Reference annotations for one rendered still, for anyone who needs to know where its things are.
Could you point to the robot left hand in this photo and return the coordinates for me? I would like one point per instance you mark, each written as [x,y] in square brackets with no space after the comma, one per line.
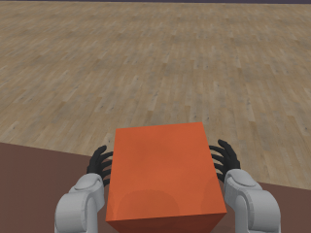
[96,166]

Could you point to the robot left forearm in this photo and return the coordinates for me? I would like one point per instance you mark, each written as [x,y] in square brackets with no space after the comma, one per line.
[76,211]

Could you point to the robot right hand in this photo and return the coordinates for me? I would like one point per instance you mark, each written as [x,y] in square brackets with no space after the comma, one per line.
[228,159]

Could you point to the robot right forearm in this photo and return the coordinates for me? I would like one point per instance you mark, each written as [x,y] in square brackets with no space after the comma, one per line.
[256,210]

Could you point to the carton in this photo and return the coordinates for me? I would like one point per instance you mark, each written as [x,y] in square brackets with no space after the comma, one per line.
[163,180]

